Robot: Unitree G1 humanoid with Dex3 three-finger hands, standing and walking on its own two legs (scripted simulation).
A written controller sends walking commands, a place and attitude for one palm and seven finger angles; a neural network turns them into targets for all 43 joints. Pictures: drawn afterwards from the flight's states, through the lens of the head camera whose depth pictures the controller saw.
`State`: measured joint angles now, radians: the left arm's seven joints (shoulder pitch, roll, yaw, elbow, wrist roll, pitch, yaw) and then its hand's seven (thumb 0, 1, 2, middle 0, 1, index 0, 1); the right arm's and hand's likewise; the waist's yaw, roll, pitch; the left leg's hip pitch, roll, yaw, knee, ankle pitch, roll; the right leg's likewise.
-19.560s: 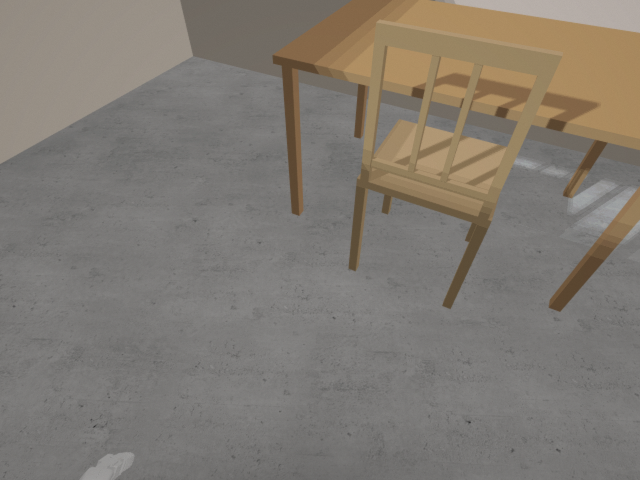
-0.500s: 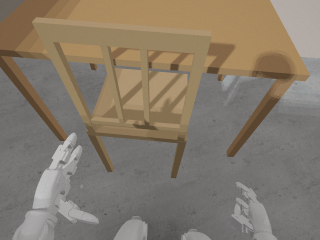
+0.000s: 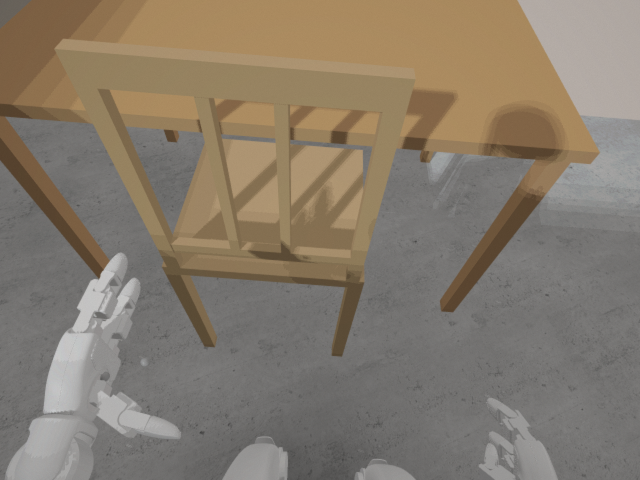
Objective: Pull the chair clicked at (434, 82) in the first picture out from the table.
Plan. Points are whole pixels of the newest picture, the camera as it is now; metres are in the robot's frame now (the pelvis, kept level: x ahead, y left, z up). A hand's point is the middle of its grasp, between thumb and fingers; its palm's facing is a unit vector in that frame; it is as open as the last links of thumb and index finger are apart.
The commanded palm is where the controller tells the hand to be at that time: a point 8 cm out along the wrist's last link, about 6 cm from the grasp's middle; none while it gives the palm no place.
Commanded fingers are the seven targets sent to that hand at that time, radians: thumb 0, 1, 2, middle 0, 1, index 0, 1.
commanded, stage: raise the hand toward the chair's back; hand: left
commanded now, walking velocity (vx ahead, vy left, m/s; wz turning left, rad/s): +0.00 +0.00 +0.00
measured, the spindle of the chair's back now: (223, 185) +0.53 +0.17 +0.02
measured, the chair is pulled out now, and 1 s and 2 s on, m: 0.00 0.00 0.00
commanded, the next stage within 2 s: aim the fingers beside a spindle in 0.20 s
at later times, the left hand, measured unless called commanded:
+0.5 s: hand (165, 354) +0.26 +0.19 +0.02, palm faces -0.04 -1.00 -0.03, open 16.9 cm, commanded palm +0.24 +0.25 +0.03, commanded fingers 0.00 -0.50 0.30 -0.06 -0.08 -0.06 -0.08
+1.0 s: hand (196, 311) +0.32 +0.17 +0.01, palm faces -0.03 -1.00 -0.05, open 16.9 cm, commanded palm +0.30 +0.23 +0.01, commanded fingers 0.00 -0.50 0.30 -0.06 -0.08 -0.06 -0.08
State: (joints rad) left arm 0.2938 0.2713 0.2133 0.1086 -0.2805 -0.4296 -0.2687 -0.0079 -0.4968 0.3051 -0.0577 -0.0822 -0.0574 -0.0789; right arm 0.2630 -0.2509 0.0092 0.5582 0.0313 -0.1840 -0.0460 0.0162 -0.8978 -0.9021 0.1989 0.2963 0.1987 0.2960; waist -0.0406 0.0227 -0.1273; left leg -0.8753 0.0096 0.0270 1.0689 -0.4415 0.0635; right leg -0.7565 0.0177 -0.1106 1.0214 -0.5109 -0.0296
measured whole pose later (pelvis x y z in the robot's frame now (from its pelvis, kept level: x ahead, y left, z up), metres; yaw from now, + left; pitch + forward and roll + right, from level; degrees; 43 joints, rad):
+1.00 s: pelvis +0.00 -0.01 -0.02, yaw -1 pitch +18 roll -2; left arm -0.02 0.26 0.21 0.36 -0.23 -0.44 -0.24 -0.01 -0.50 0.31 -0.06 -0.08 -0.06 -0.08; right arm 0.24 -0.26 0.01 0.59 0.02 -0.14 -0.03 0.01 -0.90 -0.90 0.20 0.30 0.20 0.30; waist -0.05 0.03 -0.13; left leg -1.00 0.02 0.03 1.15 -0.47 0.05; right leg -0.89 0.02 -0.11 1.13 -0.56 -0.05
